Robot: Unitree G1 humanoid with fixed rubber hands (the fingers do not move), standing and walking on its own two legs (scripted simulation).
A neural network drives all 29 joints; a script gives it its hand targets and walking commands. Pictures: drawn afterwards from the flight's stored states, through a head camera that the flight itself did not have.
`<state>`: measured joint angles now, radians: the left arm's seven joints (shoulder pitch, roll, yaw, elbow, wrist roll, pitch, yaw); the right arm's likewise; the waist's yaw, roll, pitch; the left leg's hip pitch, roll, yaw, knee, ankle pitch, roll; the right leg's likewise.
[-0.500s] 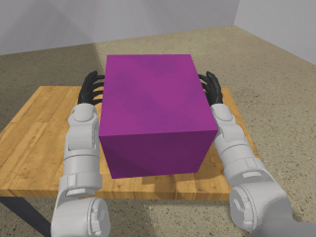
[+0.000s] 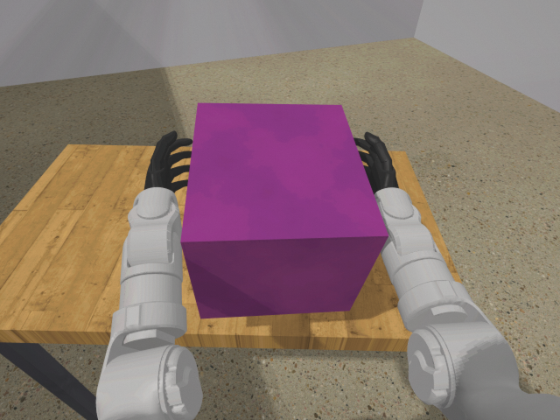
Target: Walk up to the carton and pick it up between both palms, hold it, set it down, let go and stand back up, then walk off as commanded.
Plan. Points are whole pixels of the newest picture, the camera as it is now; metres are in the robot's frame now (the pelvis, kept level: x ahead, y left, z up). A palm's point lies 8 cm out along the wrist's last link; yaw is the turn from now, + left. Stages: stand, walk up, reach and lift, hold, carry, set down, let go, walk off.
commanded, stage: set down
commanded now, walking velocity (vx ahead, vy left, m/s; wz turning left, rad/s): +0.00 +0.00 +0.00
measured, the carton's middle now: (274, 207) +0.38 +0.02 +0.13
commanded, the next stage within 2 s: none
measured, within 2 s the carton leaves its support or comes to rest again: rests again in 1.80 s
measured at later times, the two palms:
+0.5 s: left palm (168, 197) +0.39 +0.18 +0.14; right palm (376, 191) +0.40 -0.14 +0.14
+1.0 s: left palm (179, 213) +0.40 +0.17 +0.10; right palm (374, 203) +0.41 -0.14 +0.10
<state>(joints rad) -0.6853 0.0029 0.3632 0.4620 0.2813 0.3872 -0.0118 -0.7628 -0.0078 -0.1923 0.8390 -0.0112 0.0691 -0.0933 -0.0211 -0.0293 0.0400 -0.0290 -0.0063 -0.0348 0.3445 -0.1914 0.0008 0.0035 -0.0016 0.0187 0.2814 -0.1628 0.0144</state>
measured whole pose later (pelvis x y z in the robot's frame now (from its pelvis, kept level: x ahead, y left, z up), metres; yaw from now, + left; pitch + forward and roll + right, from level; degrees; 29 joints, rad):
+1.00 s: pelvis +0.01 +0.00 +0.00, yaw +0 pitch +0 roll -1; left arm -0.61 -0.04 0.36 0.53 0.28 0.21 0.05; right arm -0.73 -0.01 -0.24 0.89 -0.07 -0.06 -0.03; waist -0.02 -0.02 0.02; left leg -0.16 -0.01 -0.03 0.34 -0.19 0.00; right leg -0.13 0.00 0.02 0.28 -0.16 0.01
